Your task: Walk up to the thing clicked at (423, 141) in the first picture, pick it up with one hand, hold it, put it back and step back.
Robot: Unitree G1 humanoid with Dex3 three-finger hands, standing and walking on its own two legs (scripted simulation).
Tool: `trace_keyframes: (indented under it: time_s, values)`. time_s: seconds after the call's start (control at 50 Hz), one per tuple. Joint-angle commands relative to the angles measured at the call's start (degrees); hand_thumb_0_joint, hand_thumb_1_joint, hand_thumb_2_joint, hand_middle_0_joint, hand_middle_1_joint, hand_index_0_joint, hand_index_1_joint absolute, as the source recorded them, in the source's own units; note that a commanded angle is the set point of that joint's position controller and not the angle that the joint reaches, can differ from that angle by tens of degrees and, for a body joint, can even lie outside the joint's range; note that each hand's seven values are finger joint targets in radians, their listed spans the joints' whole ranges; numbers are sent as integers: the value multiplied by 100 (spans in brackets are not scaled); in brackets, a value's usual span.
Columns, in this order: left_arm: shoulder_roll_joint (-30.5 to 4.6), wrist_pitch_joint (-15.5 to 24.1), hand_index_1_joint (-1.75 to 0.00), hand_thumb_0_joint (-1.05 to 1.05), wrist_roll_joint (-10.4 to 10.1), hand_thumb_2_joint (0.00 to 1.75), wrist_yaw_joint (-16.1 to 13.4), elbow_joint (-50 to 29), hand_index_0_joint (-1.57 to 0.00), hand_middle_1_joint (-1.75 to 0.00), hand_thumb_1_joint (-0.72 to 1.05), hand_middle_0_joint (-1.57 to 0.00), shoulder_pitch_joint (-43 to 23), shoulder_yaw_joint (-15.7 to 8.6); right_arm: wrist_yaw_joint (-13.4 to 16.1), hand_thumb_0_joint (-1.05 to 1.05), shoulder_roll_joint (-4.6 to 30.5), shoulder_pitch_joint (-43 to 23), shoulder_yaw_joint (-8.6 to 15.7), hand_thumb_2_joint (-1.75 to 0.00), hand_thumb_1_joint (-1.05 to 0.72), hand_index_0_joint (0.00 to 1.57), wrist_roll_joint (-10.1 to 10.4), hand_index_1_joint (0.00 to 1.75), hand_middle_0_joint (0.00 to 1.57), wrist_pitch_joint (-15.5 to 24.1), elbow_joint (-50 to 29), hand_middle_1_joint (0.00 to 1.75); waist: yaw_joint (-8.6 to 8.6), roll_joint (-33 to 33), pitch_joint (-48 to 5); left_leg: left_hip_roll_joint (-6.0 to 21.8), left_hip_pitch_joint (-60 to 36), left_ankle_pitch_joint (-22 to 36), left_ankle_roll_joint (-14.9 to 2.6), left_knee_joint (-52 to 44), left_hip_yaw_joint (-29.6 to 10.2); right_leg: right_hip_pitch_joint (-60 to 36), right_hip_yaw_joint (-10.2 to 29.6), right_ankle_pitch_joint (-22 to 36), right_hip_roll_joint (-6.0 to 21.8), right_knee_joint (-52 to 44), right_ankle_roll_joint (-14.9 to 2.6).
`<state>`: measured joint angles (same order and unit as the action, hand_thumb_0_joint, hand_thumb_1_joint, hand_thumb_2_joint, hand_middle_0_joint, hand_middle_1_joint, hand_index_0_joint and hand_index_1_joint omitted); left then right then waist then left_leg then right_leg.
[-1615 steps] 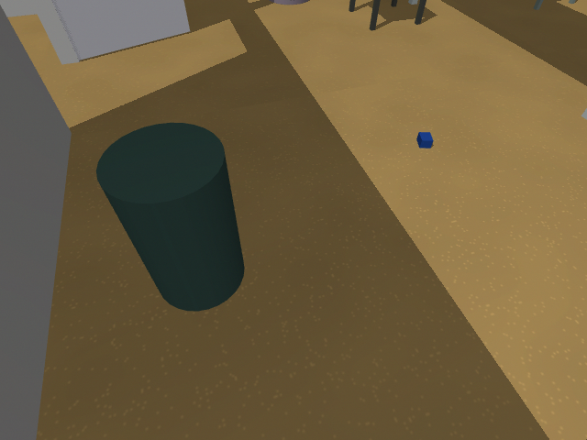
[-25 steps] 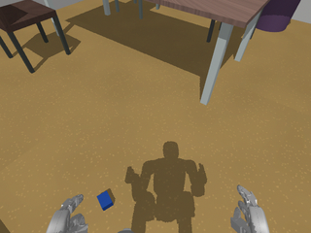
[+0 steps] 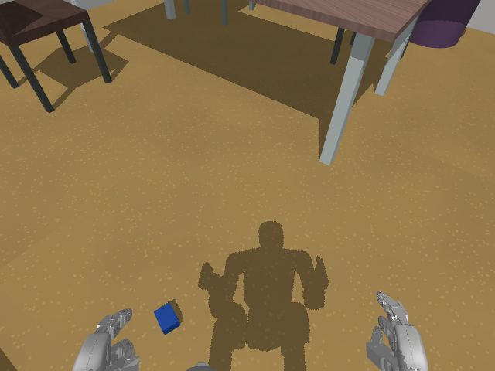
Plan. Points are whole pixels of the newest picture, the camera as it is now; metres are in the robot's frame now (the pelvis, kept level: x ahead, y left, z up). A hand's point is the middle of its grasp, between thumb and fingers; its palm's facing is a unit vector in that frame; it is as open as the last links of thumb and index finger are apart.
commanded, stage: home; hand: left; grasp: from above
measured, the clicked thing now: (167, 318) +0.42 +0.28 -0.69
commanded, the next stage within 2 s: stand in 0.62 s
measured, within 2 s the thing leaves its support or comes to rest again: neither
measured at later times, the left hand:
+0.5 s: hand (138, 361) +0.17 +0.18 -0.05, palm faces +0.04 -0.98 -0.20, open 7.4 cm
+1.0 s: hand out of the picture +0.11 +0.23 -0.10, palm faces +0.01 -0.94 -0.34, open 7.4 cm
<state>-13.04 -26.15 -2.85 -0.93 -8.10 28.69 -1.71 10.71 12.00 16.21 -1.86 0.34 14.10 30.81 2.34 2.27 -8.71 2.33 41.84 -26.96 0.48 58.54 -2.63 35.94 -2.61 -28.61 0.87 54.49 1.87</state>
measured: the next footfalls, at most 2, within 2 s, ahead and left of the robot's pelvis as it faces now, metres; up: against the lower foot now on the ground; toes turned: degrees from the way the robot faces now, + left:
none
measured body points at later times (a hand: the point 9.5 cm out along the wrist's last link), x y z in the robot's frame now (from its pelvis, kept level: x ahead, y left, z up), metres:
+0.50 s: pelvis +0.00 +0.00 +0.00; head +0.03 +0.01 +0.45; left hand +0.16 +0.23 -0.03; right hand +0.16 -0.25 -0.06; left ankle +0.02 +0.12 -0.68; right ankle -0.01 -0.14 -0.68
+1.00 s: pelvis -0.01 +0.00 +0.03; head +0.02 +0.01 +0.48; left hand +0.11 +0.28 -0.08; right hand +0.11 -0.28 -0.08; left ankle +0.02 +0.12 -0.68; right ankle -0.01 -0.14 -0.68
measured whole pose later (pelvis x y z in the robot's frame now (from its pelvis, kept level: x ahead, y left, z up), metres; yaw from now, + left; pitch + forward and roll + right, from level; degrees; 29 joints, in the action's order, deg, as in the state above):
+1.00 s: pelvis -0.01 +0.00 +0.03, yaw +0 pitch +1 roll +0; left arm -17.6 -3.5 2.9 -1.9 37.7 13.7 -2.3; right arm 0.5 16.4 10.1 2.5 -3.0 2.0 48.8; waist -0.9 -1.4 2.2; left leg 0.0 24.8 -21.0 -0.3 45.2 0.1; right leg 21.4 -0.4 -24.4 3.3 45.3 2.2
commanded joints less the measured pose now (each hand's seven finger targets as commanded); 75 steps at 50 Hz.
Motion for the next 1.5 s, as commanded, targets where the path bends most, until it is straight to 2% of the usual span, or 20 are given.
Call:
trace_keyframes:
  time_s: [0.0, 0.16, 0.26, 0.38, 0.44, 0.68, 0.7, 0.72, 0.74, 0.76, 0.78, 0.84, 0.94, 1.02, 1.1, 1.26, 1.3, 1.36, 1.4, 1.48]
  values:
    - [-563, 298, -30, 0, 0, 90, -45, -1127, -20, -30, 90, -20, -91, -331, 58, 0, 772, -339, 318, -90, -90, 20, -18, 30, 20, 303, -889, 30, 11, 108, -619, -128, -952, 1248, -74, -987, -6, -48, -177, 1208, -234, -819, -165]
    - [-544, 335, -30, 0, -10, 90, -60, -1139, -20, -30, 90, -20, -71, -333, 50, 0, 749, -327, 316, -90, -90, 20, -19, 30, 20, 264, -892, 30, -28, 93, -668, -119, -1005, 1660, -69, -906, 2, -151, -172, 1565, -228, -786, -163]
    - [-543, 319, -30, 0, 13, 90, -53, -1051, -20, -30, 90, -20, -91, -306, 38, 0, 781, -312, 331, -90, -90, 20, -21, 30, 20, 238, -866, 30, 14, 182, -508, -110, -988, 1389, -59, -1001, -13, -11, -178, 1307, -234, -808, -175]
    - [-581, 311, -30, 0, -13, 90, -50, -1108, -20, -30, 90, -20, -42, -370, 23, 0, 776, -334, 329, -90, -90, 20, -7, 30, 20, 204, -941, 30, -11, 83, -591, -142, -960, 1438, -84, -922, 39, -95, -144, 1418, -217, -852, -156]
    - [-552, 300, -30, 0, -2, 90, -53, -1008, -20, -30, 90, -20, -70, -324, 26, 0, 787, -344, 329, -90, -90, 20, -5, 30, 20, 206, -917, 30, 9, 75, -405, -133, -885, 1086, -84, -1003, 31, 13, -161, 1089, -221, -877, -164]
    - [-576, 363, -30, 0, -8, 90, -71, -1132, -20, -30, 90, -20, -43, -373, 33, 0, 762, -381, 333, -90, -90, 20, 0, 30, 20, 205, -996, 30, -12, 38, -530, -134, -865, 1146, -86, -944, 28, -23, -167, 1151, -224, -870, -160]
    - [-1153, 1546, -30, 0, 641, 90, -291, 879, -20, -30, 90, -20, -1608, -391, -308, 0, 1417, -774, 541, -90, -90, 20, -680, 30, 20, -399, 476, 30, -478, -323, 739, 19, -897, 2067, -366, -1362, -58, -1139, 339, 1341, 278, -1178, -385]
    - [-1225, 1925, -30, 0, 710, 90, -261, 1927, -20, -30, 90, -20, -1170, -498, -476, 0, 1435, -728, 636, -90, -90, 20, -667, 30, 20, -614, 486, 30, -388, -613, 206, -41, -1312, 2222, -397, -1277, 63, -1318, 626, 1435, 376, -1263, -596]
    - [-1286, 2109, -30, 0, 745, 90, -234, 2190, -20, -30, 90, -20, -1126, -475, -585, 0, 1424, -668, 613, -90, -90, 20, -681, 30, 20, -713, 487, 30, -342, -660, 146, -15, -1447, 2160, -415, -1352, 31, -1264, 748, 1449, 398, -1242, -646]
    - [-1246, 2213, -30, 0, 707, 90, -183, 2329, -20, -30, 90, -20, -1243, -408, -657, 0, 1431, -613, 614, -90, -90, 20, -673, 30, 20, -790, 473, 30, -262, -457, 295, -17, -1508, 2084, -414, -1485, -70, -1101, 661, 1493, 280, -1282, -604]
    - [-1247, 2305, -30, 0, 660, 90, -160, 2559, -20, -30, 90, -20, -1299, -373, -743, 0, 1403, -663, 592, -90, -90, 20, -590, 30, 20, -817, 558, 30, -307, -132, 109, -9, -1813, 2103, -437, -1607, -145, -1315, 631, 1588, 317, -1212, -527]
    - [-1238, 2392, -30, 0, 592, 90, -136, 3205, -20, -30, 90, -20, -1456, -386, -947, 0, 1329, -766, 636, -90, -90, 20, -328, 30, 20, -887, 868, 30, -405, -320, 85, -27, -2125, 1979, -381, -1813, -107, -1452, 597, 1545, 384, -1407, -422]
    - [-1276, 2602, -30, 0, 559, 90, -160, 4110, -20, -30, 90, -20, -1811, -375, -1004, 0, 1294, -807, 683, -90, -90, 20, -334, 30, 20, -1060, 1311, 30, -309, -389, 281, -36, -2412, 1616, -387, -2121, -102, -1612, 685, 1474, 514, -1966, -358]
    - [-1230, 2667, -30, 0, 523, 90, -165, 4729, -20, -30, 90, -20, -1740, -349, -978, 0, 1382, -888, 707, -90, -90, 20, -334, 30, 20, -1102, 1590, 30, -382, 30, 427, 186, -2625, 1796, -436, -2668, -418, -1858, 439, 1589, 375, -2063, -274]
    - [-1298, 2705, -30, 0, 496, 90, -164, 5272, -20, -30, 90, -20, -1665, -324, -928, 0, 1424, -832, 694, -90, -90, 20, -295, 30, 20, -1145, 1925, 30, -363, -59, 574, 206, -2914, 2268, -365, -2879, -377, -2134, 479, 1966, 445, -2404, -300]
    - [-1326, 2680, -30, 0, 458, 90, -153, 6087, -20, -30, 90, -20, -1716, -246, -898, 0, 1539, -865, 654, -90, -90, 20, -229, 30, 20, -1235, 2459, 30, -331, -14, 1004, 323, -3038, 1557, -268, -3815, -527, -2564, 437, 1659, 457, -3067, -239]
    - [-1350, 2685, -30, 0, 468, 90, -149, 6237, -20, -30, 90, -20, -1738, -242, -901, 0, 1554, -909, 665, -90, -90, 20, -221, 30, 20, -1259, 2532, 30, -317, -3, 1113, 315, -2918, 1095, -241, -4004, -548, -2659, 424, 1508, 456, -3210, -206]
    - [-1377, 2708, -30, 0, 479, 90, -134, 6420, -20, -30, 90, -20, -1747, -216, -922, 0, 1540, -950, 651, -90, -90, 20, -198, 30, 20, -1271, 2650, 30, -315, -116, 1171, 294, -2945, 1115, -214, -4096, -530, -2717, 442, 1480, 491, -3384, -203]
    - [-1398, 2705, -30, 0, 484, 90, -122, 6526, -20, -30, 90, -20, -1732, -208, -935, 0, 1589, -981, 659, -90, -90, 20, -198, 30, 20, -1295, 2693, 30, -313, -19, 1302, 308, -2819, 620, -203, -4259, -581, -2675, 414, 1251, 456, -3445, -180]
    - [-1412, 2734, -30, 0, 498, 90, -112, 6669, -20, -30, 90, -20, -1696, -184, -962, 0, 1571, -1035, 647, -90, -90, 20, -176, 30, 20, -1311, 2778, 30, -308, -129, 1177, 321, -3084, 792, -208, -4216, -541, -2626, 465, 1261, 510, -3609, -189]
